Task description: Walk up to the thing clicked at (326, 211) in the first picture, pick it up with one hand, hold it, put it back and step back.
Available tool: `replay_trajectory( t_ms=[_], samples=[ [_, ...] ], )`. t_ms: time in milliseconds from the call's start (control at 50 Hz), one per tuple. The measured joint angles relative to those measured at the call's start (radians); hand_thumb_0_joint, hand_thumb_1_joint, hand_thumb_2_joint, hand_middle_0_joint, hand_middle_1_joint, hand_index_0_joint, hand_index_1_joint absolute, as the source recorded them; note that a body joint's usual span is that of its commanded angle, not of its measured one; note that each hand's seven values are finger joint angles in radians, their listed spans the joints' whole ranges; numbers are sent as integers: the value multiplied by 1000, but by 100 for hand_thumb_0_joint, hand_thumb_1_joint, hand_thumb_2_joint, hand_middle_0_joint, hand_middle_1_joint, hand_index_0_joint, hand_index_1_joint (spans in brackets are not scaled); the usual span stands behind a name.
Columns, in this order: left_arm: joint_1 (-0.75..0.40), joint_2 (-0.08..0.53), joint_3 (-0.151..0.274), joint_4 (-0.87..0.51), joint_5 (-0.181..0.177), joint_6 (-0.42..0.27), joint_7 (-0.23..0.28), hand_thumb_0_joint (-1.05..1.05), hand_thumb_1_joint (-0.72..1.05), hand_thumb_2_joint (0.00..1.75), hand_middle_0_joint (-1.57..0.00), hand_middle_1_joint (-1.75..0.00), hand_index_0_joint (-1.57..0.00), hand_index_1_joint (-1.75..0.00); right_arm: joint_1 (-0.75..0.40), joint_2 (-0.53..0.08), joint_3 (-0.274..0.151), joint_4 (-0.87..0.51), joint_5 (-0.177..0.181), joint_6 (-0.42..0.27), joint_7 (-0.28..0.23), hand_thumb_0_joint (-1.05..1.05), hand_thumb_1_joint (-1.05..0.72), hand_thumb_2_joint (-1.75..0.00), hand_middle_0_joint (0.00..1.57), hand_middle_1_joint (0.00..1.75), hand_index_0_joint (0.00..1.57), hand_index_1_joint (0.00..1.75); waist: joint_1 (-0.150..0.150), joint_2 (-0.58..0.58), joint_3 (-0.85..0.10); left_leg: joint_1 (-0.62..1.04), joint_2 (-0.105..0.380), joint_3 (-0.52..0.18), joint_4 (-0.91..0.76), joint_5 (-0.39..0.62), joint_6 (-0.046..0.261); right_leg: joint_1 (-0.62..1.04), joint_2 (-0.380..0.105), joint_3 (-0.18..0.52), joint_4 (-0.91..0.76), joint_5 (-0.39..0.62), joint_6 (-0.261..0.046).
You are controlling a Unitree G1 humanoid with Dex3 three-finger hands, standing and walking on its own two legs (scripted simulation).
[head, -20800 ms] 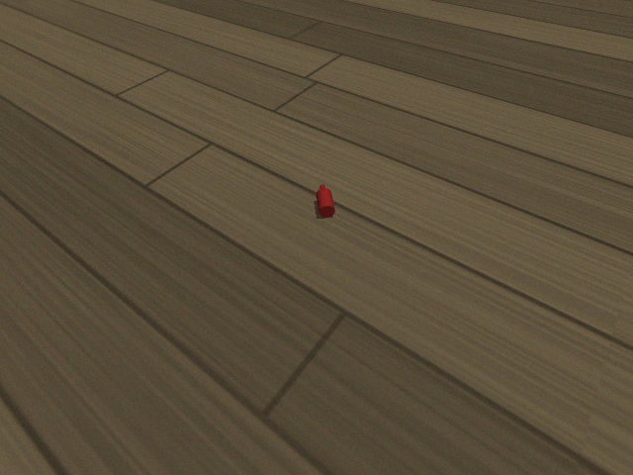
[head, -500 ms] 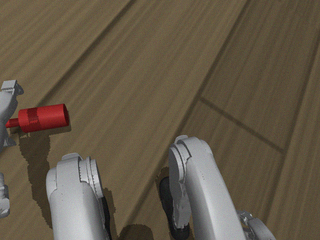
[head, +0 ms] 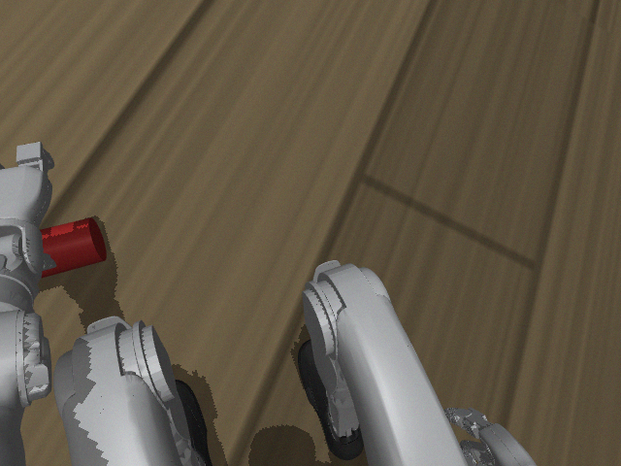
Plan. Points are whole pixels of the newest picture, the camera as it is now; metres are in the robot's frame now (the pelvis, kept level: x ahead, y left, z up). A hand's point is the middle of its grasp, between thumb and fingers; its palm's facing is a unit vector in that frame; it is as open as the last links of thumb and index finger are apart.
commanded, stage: approach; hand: left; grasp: from above
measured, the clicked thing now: (37, 254) +0.45 +0.33 -0.29
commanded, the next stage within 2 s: close in in 0.12 s
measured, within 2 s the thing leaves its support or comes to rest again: neither
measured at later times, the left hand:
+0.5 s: hand (31, 252) +0.43 +0.29 -0.19, palm faces -0.43 -0.08 -0.90, open 14.4 cm
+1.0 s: hand (39, 248) +0.45 +0.31 -0.24, palm faces -0.46 -0.12 -0.88, open 14.2 cm
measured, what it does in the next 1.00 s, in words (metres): stands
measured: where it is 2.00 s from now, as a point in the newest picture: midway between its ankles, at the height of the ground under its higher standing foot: (268, 442)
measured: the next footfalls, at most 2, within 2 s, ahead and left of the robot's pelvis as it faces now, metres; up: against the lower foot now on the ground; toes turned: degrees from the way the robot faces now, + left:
none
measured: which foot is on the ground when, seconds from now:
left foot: down 0.00-1.00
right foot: down 0.00-1.00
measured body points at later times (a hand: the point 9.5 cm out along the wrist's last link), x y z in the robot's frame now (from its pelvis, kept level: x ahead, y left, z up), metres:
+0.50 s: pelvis +0.00 +0.01 +0.00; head +0.23 +0.10 +0.37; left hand +0.45 +0.30 -0.14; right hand +0.09 -0.27 -0.09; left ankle +0.08 +0.14 -0.29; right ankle +0.10 -0.11 -0.29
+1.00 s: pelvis +0.01 +0.01 -0.02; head +0.28 +0.09 +0.33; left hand +0.47 +0.31 -0.19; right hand +0.03 -0.25 -0.11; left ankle +0.08 +0.14 -0.29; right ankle +0.10 -0.11 -0.29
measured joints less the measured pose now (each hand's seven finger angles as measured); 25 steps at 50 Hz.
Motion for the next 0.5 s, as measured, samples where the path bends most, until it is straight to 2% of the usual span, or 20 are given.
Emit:
replay_trajectory(
  t_ms=[80, 140, 200, 260, 320, 360, 420, 500],
  samples=[
    [28, 28, 2, -31, -57, 11, -66, 0, -56, 103, -10, -99, -9, -100, 9, -1, -5, 1, 7, -2, 4, 0, -90, -89, 20, 30, 20, 30, 15, 3, 16, 1, -3, 5, 6, 3, 4, 1, -2, 5, 9, -1, 2],
    [52, 42, -6, -78, -90, -6, -127, 0, -56, 102, -9, -100, -9, -101, 16, 6, -16, 8, 8, 0, 1, 0, -90, -89, 20, 30, 20, 30, 39, 0, 21, 2, -8, 7, 6, 3, 1, 7, -7, 6, 12, -7, 2],
    [63, 47, -51, -124, -98, -37, -177, 0, -56, 102, -9, -100, -9, -101, 21, 14, -29, 16, 10, 4, -4, 0, -90, -89, 20, 30, 20, 30, 65, -7, 19, 3, -15, 8, 3, 1, 2, 16, -13, 7, 9, -17, 4],
    [63, 39, -96, -145, -91, -79, -197, 0, -57, 102, -9, -101, -9, -102, 19, 19, -35, 24, 12, 11, -6, 0, -90, -89, 20, 30, 21, 30, 83, -18, 11, 7, -20, 5, 1, -5, 4, 29, -17, 4, 2, -28, 7],
    [66, 25, -110, -148, -64, -123, -182, 0, -57, 101, -9, -100, -8, -101, 11, 19, -33, 19, 11, 20, -10, 0, -90, -89, 20, 30, 21, 30, 86, -31, 5, 13, -25, -3, 3, -13, 4, 45, -19, -4, -4, -38, 8],
    [67, 17, -105, -137, -34, -147, -153, 0, -57, 101, -9, -100, -8, -101, 2, 17, -29, 14, 10, 24, -11, 0, -90, -89, 20, 30, 21, 30, 80, -40, 2, 17, -28, -8, 6, -17, 3, 53, -21, -8, -4, -43, 8],
    [70, 14, -78, -104, 16, -170, -92, 0, -57, 101, -9, -99, -8, -100, -17, 12, -22, 6, 3, 26, -9, 0, -90, -89, 20, 30, 21, 30, 60, -52, -2, 17, -29, -14, 14, -20, 2, 57, -20, -14, -1, -44, 8],
    [52, 26, -43, -22, 77, -165, 1, 0, -56, 101, -8, -97, -7, -98, -41, 5, -13, -2, -14, 18, -2, 0, -90, -90, 20, 30, 21, 30, 31, -63, -1, 6, -27, -18, 26, -12, 3, 43, -17, -16, 10, -34, 8]
  ],
)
